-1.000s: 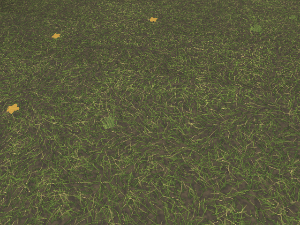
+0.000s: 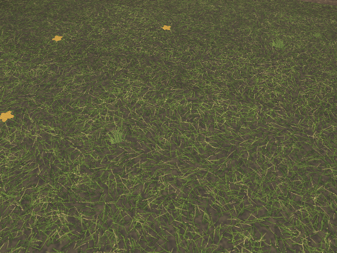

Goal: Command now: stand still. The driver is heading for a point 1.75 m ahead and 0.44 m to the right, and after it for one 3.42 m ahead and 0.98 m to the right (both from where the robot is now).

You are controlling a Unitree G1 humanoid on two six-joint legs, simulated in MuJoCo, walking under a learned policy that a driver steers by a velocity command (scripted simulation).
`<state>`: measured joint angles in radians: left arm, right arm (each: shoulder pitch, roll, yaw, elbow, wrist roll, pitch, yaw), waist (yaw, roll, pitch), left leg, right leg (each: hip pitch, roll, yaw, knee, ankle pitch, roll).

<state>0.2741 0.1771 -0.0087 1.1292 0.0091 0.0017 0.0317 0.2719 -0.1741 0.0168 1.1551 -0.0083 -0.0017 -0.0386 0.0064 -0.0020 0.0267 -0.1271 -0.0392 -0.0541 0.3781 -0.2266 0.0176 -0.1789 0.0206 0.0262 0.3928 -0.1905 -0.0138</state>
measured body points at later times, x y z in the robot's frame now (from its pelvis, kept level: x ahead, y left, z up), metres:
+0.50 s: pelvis +0.01 +0.00 +0.00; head +0.02 +0.00 +0.45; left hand +0.00 +0.22 -0.16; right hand -0.01 -0.23 -0.16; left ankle -0.01 +0.11 -0.74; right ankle +0.01 -0.11 -0.74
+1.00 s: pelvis -0.09 +0.05 +0.00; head -0.07 +0.08 +0.45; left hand -0.01 +0.32 -0.16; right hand -0.05 -0.21 -0.13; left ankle -0.08 +0.13 -0.75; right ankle -0.09 -0.10 -0.67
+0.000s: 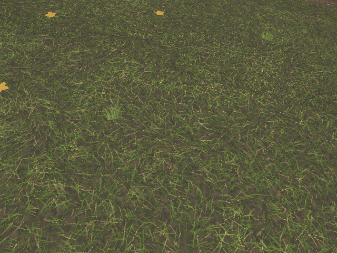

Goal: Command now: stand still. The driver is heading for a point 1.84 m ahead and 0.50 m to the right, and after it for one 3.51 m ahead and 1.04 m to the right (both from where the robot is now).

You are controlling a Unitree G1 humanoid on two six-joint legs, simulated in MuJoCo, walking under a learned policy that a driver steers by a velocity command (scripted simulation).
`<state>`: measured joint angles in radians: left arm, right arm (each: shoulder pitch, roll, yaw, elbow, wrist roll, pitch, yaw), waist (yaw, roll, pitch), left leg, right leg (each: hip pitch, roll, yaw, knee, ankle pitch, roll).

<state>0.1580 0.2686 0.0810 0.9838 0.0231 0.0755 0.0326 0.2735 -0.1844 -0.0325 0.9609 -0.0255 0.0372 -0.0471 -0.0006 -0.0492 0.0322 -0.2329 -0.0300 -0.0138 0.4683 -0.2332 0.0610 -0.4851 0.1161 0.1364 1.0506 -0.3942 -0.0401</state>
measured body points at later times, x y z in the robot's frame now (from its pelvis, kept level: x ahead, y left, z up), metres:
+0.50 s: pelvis +0.03 -0.01 +0.00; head +0.03 -0.02 +0.45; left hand -0.06 +0.23 -0.14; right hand +0.10 -0.26 -0.14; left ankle +0.09 +0.12 -0.68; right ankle -0.07 -0.08 -0.74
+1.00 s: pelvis +0.29 +0.05 +0.00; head +0.31 +0.06 +0.45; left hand +0.36 +0.30 -0.15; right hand +0.29 -0.20 -0.14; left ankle +0.29 +0.10 -0.74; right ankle +0.30 -0.09 -0.66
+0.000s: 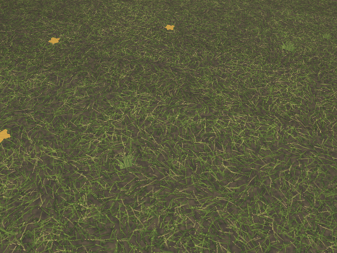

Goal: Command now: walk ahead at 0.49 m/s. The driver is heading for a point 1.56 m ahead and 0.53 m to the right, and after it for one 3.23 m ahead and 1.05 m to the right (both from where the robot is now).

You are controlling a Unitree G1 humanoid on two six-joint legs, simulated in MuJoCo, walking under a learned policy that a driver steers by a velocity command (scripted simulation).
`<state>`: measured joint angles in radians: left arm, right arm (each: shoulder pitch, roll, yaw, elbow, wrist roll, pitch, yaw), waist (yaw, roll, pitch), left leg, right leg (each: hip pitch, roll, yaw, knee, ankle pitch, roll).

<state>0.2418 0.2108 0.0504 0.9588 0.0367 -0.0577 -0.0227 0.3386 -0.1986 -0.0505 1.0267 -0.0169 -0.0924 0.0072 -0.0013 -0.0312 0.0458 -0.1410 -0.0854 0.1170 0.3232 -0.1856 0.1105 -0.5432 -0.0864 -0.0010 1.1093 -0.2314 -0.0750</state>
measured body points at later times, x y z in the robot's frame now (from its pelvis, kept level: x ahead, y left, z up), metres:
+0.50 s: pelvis +0.29 -0.04 +0.00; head +0.32 -0.05 +0.45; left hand +0.33 +0.22 -0.14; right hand +0.33 -0.29 -0.15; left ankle +0.24 +0.09 -0.65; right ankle +0.32 -0.09 -0.74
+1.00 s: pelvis +0.57 +0.02 -0.01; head +0.59 +0.03 +0.44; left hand +0.58 +0.27 -0.16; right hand +0.66 -0.24 -0.13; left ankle +0.62 +0.09 -0.74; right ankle +0.45 -0.10 -0.65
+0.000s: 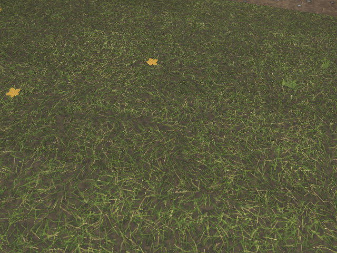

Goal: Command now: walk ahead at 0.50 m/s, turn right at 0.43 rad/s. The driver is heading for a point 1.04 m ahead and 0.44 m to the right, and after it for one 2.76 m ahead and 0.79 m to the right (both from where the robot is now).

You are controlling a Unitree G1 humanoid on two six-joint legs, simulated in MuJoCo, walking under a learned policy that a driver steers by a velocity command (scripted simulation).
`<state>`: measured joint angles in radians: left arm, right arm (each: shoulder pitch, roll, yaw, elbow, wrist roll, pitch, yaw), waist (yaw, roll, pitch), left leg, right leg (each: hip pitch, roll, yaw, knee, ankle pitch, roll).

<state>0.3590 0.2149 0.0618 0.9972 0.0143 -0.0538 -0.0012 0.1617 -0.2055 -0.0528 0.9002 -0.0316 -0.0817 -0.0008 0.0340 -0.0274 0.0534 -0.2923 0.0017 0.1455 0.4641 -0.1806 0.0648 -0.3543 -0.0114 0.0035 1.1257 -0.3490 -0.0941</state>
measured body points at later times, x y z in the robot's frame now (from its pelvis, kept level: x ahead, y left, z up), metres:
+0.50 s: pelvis +0.25 -0.06 -0.02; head +0.28 -0.07 +0.43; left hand +0.45 +0.15 -0.14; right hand +0.19 -0.31 -0.16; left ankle +0.13 +0.10 -0.63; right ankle +0.29 -0.11 -0.74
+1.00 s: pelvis +0.50 -0.13 -0.02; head +0.51 -0.14 +0.43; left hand +0.67 +0.11 -0.14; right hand +0.51 -0.43 -0.11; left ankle +0.59 -0.09 -0.74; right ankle +0.31 -0.12 -0.68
